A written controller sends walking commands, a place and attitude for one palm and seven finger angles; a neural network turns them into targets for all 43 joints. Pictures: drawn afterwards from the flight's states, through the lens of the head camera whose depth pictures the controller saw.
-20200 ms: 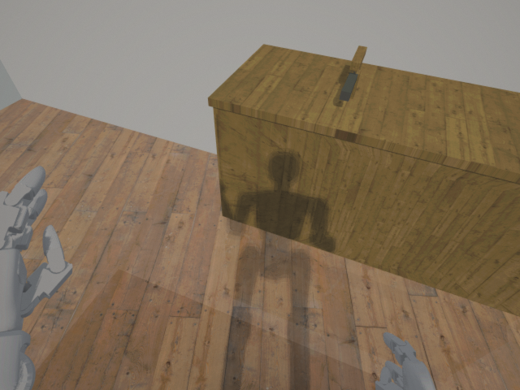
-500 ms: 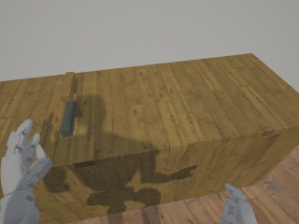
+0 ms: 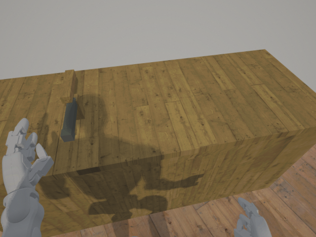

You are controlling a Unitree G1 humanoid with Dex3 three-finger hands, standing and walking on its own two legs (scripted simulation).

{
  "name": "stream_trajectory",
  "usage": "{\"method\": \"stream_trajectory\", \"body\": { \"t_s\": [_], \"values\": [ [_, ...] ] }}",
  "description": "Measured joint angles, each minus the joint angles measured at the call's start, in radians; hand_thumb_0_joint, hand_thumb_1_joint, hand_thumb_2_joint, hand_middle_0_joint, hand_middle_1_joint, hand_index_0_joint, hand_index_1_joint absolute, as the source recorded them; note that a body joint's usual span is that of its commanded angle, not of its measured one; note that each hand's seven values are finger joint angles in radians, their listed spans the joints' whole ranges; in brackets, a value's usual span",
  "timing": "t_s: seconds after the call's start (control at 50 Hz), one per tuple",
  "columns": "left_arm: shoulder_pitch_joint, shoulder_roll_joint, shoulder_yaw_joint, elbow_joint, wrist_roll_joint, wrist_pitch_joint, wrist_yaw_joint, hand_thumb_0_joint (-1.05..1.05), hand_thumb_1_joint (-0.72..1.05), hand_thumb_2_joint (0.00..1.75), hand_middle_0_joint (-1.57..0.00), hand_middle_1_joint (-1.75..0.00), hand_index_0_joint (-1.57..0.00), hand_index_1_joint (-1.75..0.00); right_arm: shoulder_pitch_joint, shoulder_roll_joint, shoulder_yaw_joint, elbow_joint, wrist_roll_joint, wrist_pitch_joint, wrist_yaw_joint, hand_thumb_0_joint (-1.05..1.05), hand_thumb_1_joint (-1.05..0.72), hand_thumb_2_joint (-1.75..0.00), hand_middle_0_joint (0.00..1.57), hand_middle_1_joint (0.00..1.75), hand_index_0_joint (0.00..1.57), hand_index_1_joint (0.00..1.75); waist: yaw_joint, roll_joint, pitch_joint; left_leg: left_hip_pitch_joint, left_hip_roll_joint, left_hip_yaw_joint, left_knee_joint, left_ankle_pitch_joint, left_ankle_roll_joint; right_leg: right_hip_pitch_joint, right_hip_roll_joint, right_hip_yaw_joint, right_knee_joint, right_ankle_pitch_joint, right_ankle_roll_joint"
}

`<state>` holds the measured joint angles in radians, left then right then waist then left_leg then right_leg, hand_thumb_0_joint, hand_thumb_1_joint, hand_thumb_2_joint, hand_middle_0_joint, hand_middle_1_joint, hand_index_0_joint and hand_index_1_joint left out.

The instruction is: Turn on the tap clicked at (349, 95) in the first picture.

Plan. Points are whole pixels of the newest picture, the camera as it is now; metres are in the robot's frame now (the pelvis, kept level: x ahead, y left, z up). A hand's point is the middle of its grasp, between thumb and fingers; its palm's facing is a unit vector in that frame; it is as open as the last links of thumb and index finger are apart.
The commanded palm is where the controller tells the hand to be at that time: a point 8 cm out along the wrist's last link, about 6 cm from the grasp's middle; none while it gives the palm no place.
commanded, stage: reach beside the lever's end, fingers flat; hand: left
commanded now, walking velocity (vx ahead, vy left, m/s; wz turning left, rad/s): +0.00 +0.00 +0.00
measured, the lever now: (68, 135) +0.35 +0.29 +0.05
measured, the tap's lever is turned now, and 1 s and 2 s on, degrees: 0 0 3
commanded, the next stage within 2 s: push the lever round in 1.10 s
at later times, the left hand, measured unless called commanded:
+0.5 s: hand (51, 146) +0.30 +0.31 +0.06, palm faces +0.52 -0.85 -0.08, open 7.8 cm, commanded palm +0.26 +0.34 +0.06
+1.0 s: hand (57, 142) +0.33 +0.31 +0.05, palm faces +0.50 -0.86 -0.09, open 7.8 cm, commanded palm +0.28 +0.35 +0.05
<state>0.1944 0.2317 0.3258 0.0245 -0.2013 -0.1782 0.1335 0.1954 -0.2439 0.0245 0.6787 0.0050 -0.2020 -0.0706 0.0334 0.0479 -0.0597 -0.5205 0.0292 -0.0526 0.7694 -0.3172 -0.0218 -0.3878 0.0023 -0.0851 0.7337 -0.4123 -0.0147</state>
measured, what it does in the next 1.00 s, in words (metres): stands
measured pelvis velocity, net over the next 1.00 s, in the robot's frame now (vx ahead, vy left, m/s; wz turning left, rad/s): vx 0.00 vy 0.02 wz -0.03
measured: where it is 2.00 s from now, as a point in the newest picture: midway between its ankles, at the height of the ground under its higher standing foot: outside the picture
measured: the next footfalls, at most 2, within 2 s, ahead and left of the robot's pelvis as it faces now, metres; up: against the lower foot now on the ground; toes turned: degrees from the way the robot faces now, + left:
none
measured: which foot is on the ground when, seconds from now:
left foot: down 0.00-1.00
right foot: down 0.00-1.00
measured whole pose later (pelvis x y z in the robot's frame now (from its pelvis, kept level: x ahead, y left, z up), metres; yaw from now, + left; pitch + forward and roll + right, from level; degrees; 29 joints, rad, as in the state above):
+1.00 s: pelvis +0.00 +0.02 -0.02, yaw -2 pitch +11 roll -3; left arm -0.09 0.30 0.44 0.42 -0.17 -0.30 0.10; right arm 0.26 -0.24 0.01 0.67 0.00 -0.09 -0.04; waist -0.02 0.04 -0.10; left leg -0.73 0.04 -0.04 0.92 -0.38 0.00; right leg -0.59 0.01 -0.06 0.85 -0.45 0.01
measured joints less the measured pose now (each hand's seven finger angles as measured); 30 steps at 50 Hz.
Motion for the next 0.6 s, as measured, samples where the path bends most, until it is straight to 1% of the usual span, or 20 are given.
{"method": "stream_trajectory", "body": {
  "t_s": [0.1, 0.26, 0.38, 0.5, 0.6],
  "values": [
    [-0.054, 0.008, 0.010, 0.065, 0.002, -0.014, -0.004, 0.02, 0.90, 0.90, -0.18, -0.22, -0.18, -0.23, -0.003, 0.000, 0.000, 0.006, 0.001, 0.008, -0.003, 0.02, -0.90, -0.90, 0.21, 0.30, 0.20, 0.30, -0.004, -0.001, -0.001, -0.021, -0.001, -0.002, 0.013, 0.000, 0.001, -0.020, -0.001, -0.001, 0.013, -0.001, 0.001],
    [-0.161, 0.038, 0.054, 0.204, 0.008, -0.038, -0.020, 0.02, 0.90, 0.90, -0.17, -0.20, -0.17, -0.21, -0.002, 0.000, 0.001, 0.011, 0.001, 0.027, -0.004, 0.02, -0.90, -0.90, 0.21, 0.30, 0.20, 0.30, -0.015, -0.005, -0.003, -0.063, 0.003, -0.003, 0.034, -0.001, 0.002, -0.062, 0.003, -0.001, 0.032, 0.000, 0.001],
    [-0.223, 0.063, 0.087, 0.295, 0.006, -0.060, -0.044, 0.02, 0.90, 0.90, -0.17, -0.19, -0.17, -0.19, 0.013, -0.005, -0.002, 0.012, 0.003, 0.043, -0.004, 0.01, -0.90, -0.90, 0.21, 0.30, 0.20, 0.30, -0.023, -0.008, -0.007, -0.096, 0.006, -0.002, 0.054, -0.007, 0.004, -0.094, 0.006, 0.001, 0.048, -0.003, 0.003],
    [-0.271, 0.077, 0.106, 0.359, 0.012, -0.087, -0.053, 0.02, 0.90, 0.90, -0.16, -0.17, -0.16, -0.18, 0.029, -0.012, -0.008, 0.017, 0.000, 0.057, 0.000, 0.01, -0.90, -0.90, 0.21, 0.30, 0.20, 0.29, -0.032, -0.009, -0.011, -0.134, 0.007, -0.002, 0.080, -0.017, 0.007, -0.130, 0.007, 0.002, 0.069, -0.010, 0.005],
    [-0.310, 0.098, 0.138, 0.423, 0.013, -0.099, -0.069, 0.02, 0.90, 0.90, -0.16, -0.16, -0.16, -0.16, 0.037, -0.013, -0.011, 0.017, -0.002, 0.077, 0.002, 0.01, -0.90, -0.90, 0.21, 0.30, 0.20, 0.29, -0.042, -0.013, -0.017, -0.166, 0.011, 0.001, 0.102, -0.027, 0.009, -0.161, 0.010, 0.005, 0.087, -0.016, 0.007]
  ]
}}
